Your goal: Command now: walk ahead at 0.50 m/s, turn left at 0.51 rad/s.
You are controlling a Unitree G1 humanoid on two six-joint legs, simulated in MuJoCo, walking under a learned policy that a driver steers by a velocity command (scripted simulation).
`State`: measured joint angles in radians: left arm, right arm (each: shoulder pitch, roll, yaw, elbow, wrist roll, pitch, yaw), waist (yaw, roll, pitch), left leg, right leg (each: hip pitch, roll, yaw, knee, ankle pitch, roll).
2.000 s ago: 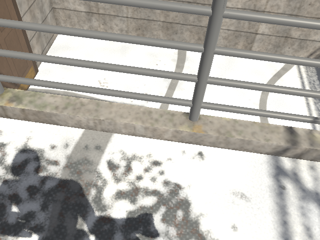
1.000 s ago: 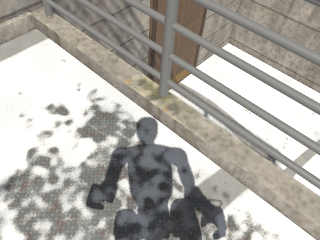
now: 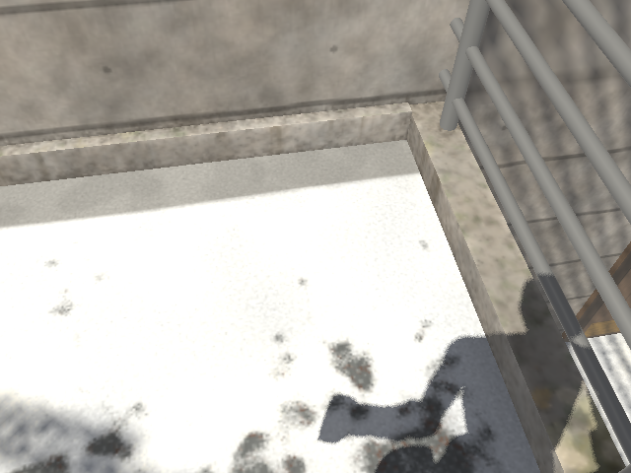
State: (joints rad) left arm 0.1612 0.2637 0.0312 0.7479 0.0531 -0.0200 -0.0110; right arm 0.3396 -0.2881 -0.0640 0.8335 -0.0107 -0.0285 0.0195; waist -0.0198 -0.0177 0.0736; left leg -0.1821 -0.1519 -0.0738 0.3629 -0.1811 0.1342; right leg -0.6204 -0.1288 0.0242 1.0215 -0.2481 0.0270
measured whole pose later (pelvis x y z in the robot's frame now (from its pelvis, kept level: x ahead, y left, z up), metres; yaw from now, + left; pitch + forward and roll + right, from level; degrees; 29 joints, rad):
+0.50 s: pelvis +0.30 -0.05 +0.00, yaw +5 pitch +0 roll +0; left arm 0.36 0.24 0.05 0.92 0.00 -0.11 0.00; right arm 0.27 -0.25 -0.04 0.87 -0.04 -0.04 0.02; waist 0.01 0.04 0.04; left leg -0.51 -0.03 -0.08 1.08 -0.27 0.07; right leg -0.16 0.03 -0.06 0.35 -0.20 -0.07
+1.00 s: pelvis +0.51 +0.04 -0.01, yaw +18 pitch +0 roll -1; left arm 0.16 0.23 0.04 0.85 0.03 -0.02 0.03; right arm 0.15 -0.26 -0.07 0.87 -0.02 -0.03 0.01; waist 0.01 -0.03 0.12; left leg -0.31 -0.15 -0.03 0.41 -0.10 0.14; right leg -0.57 -0.08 0.03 1.17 -0.35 0.02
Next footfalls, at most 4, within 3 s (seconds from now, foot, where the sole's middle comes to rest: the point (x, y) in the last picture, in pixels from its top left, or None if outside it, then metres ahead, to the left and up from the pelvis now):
0.26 right None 0.34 -0.13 -0.78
0.80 left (269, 399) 0.60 0.10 -0.78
1.54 right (329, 338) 0.75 -0.03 -0.78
2.02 left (226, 400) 0.60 0.19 -0.78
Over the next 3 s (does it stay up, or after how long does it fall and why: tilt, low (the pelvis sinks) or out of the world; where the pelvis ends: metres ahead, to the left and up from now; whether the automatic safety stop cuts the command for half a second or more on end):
stays up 0.76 0.60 -0.02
